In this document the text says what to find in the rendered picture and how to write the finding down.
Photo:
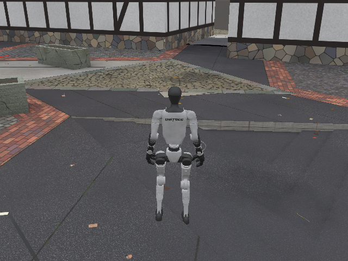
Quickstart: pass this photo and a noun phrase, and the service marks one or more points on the robot right upper arm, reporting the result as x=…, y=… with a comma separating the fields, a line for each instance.
x=193, y=124

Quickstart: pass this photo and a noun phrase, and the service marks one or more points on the robot left foot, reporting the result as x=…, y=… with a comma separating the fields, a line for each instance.
x=159, y=216

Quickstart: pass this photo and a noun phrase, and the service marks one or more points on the robot right shin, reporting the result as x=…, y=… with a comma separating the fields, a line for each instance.
x=186, y=199

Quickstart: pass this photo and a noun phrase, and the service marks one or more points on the robot left forearm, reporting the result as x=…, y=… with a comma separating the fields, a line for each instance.
x=151, y=144

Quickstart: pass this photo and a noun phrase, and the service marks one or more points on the robot right hand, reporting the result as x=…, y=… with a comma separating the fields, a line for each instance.
x=200, y=158

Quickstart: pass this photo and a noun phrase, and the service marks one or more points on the robot left hand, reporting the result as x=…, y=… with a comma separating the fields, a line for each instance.
x=152, y=156

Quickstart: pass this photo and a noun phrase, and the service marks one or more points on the robot right forearm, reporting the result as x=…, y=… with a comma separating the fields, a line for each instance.
x=198, y=147

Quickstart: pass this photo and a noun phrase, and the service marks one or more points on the robot left upper arm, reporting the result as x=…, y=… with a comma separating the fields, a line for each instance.
x=155, y=124

